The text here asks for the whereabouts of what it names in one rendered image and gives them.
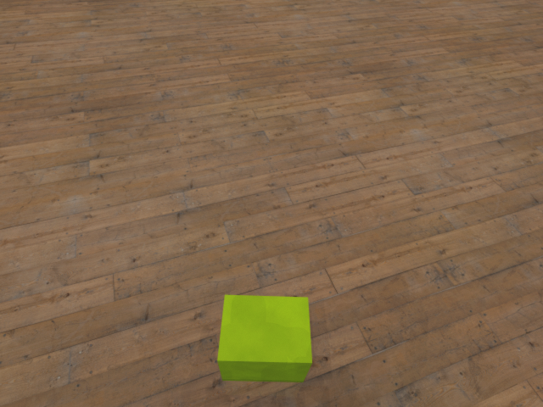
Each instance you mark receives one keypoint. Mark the carton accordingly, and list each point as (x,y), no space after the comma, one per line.
(265,339)

